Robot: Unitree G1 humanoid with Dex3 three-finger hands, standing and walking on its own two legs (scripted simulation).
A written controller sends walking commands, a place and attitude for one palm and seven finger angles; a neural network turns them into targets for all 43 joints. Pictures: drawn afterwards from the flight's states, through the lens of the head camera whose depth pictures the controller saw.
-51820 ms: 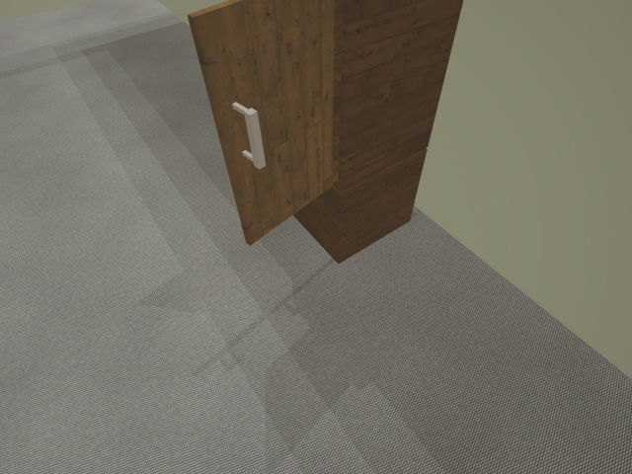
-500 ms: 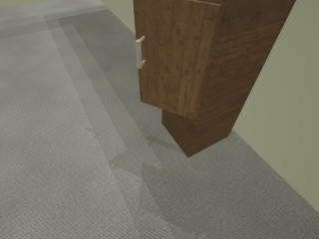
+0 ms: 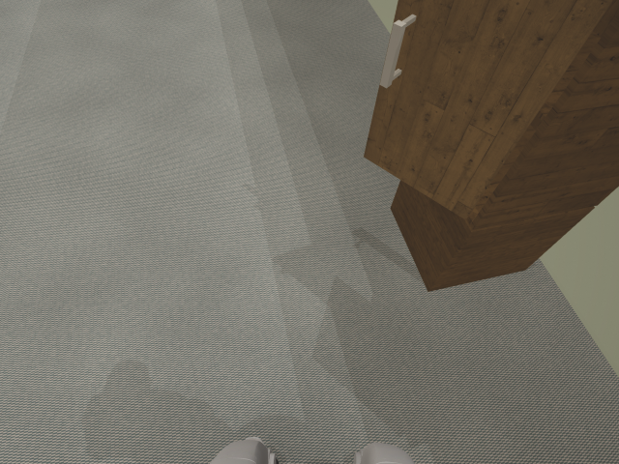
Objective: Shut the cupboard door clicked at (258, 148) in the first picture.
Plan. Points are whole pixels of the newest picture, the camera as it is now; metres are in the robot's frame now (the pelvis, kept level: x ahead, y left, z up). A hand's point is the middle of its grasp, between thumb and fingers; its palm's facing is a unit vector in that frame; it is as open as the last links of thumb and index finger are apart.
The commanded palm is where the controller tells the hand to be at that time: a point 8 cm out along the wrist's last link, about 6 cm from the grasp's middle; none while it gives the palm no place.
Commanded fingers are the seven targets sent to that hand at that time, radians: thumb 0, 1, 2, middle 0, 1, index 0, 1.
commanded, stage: walk to a spot facing it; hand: left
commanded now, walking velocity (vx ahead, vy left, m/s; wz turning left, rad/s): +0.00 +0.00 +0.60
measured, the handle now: (397, 52) +0.87 -0.15 +0.03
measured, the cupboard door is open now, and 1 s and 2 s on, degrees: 35 35 35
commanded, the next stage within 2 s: none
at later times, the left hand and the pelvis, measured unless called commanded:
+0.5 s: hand out of the picture +0.04 +0.15 -0.13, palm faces +0.30 -0.91 -0.30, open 7.3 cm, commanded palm none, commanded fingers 0.00 0.90 0.90 -0.20 -0.30 -0.20 -0.30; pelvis +0.02 -0.06 +0.02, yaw +19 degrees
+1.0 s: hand out of the picture -0.02 +0.19 -0.14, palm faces +0.59 -0.77 -0.26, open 7.4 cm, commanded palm none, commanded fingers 0.00 0.90 0.90 -0.20 -0.30 -0.20 -0.30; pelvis +0.04 -0.04 +0.02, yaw +37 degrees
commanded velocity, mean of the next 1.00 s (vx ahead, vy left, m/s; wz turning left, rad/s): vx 0.07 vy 0.00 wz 0.60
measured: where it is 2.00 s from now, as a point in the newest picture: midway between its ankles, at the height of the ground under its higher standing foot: (276, 427)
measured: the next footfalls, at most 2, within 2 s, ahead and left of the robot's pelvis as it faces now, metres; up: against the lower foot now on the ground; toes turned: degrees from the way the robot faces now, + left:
right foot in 0.30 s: +0.06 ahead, -0.16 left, +0.00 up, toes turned +11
left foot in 0.70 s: +0.00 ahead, +0.07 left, +0.00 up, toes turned +33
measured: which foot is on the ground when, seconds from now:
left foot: down 0.00-0.30, up 0.32-0.68, down 0.70-1.00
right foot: up 0.00-0.28, down 0.30-0.70, up 0.72-1.00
